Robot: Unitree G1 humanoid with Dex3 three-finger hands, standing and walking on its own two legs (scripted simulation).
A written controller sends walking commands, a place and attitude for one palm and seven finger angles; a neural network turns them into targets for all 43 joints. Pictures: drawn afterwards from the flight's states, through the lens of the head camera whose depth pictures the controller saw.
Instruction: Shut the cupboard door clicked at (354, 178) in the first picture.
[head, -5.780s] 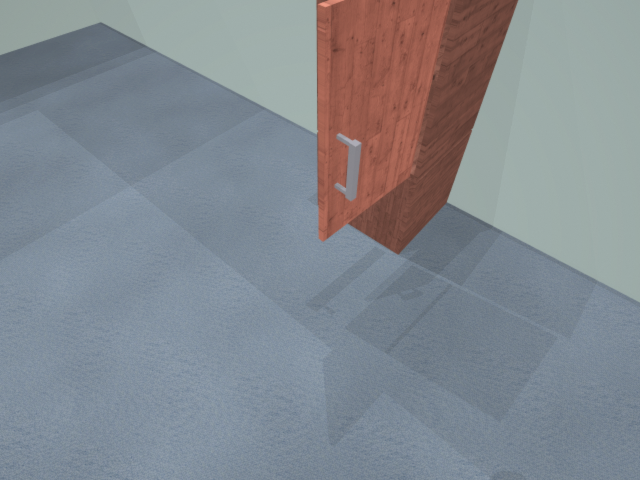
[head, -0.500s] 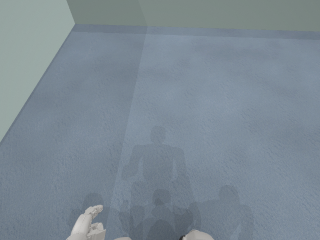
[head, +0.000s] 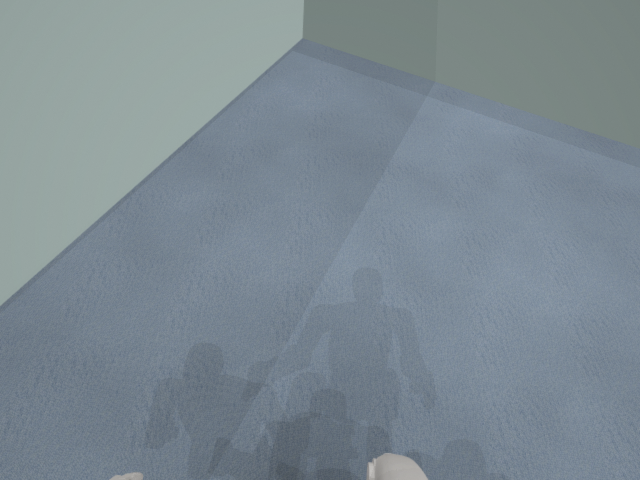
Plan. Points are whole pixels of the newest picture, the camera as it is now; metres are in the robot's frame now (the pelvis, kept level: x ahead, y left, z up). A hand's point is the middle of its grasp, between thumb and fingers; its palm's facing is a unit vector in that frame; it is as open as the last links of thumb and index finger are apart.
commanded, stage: walk to a spot facing it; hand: left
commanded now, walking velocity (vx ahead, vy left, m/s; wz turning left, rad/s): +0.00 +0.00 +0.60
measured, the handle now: out of the picture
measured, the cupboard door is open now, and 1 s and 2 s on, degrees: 85 85 85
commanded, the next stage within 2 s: none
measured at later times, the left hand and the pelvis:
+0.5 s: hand out of the picture +0.02 +0.11 -0.14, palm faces +0.31 -0.91 -0.27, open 7.3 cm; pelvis +0.00 -0.10 +0.01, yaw +19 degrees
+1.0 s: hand out of the picture -0.10 +0.17 -0.17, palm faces +0.60 -0.76 -0.24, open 7.4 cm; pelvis -0.03 -0.06 +0.00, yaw +37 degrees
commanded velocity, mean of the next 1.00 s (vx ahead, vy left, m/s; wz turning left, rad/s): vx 0.00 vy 0.00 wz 0.60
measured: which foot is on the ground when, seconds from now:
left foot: down 0.00-0.24, up 0.26-0.78, down 0.80-1.00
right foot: up 0.00-0.22, down 0.24-0.78, up 0.80-1.00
